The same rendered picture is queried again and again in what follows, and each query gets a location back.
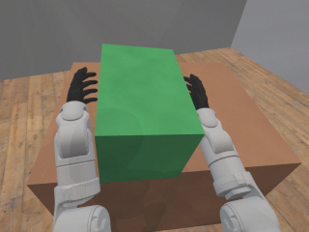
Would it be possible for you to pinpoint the carton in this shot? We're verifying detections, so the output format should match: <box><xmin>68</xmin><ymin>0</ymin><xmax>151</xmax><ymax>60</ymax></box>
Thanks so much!
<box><xmin>95</xmin><ymin>43</ymin><xmax>205</xmax><ymax>183</ymax></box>

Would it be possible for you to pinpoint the left robot forearm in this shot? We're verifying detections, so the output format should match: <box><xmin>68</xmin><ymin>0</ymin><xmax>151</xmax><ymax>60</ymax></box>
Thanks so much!
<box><xmin>52</xmin><ymin>101</ymin><xmax>100</xmax><ymax>232</ymax></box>

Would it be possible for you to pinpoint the right robot upper arm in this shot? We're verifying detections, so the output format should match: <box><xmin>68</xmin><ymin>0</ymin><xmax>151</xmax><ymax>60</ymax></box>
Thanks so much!
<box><xmin>219</xmin><ymin>195</ymin><xmax>281</xmax><ymax>232</ymax></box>

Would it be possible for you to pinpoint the robot right hand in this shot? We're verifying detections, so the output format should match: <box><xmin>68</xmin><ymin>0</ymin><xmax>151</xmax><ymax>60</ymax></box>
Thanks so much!
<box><xmin>183</xmin><ymin>74</ymin><xmax>210</xmax><ymax>110</ymax></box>

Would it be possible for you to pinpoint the pedestal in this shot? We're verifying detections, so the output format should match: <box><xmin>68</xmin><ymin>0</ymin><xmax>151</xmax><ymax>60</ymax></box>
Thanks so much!
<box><xmin>27</xmin><ymin>62</ymin><xmax>302</xmax><ymax>232</ymax></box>

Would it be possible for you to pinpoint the right robot forearm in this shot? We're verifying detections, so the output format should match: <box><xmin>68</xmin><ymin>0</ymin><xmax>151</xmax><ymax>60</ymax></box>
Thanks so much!
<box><xmin>196</xmin><ymin>107</ymin><xmax>281</xmax><ymax>230</ymax></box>

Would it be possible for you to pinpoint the robot left hand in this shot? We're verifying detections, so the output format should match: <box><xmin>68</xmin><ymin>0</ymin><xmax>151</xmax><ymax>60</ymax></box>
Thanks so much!
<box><xmin>67</xmin><ymin>67</ymin><xmax>98</xmax><ymax>104</ymax></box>

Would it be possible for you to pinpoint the left robot upper arm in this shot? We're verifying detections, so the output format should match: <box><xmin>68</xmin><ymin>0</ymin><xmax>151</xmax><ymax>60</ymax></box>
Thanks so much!
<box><xmin>53</xmin><ymin>205</ymin><xmax>112</xmax><ymax>232</ymax></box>

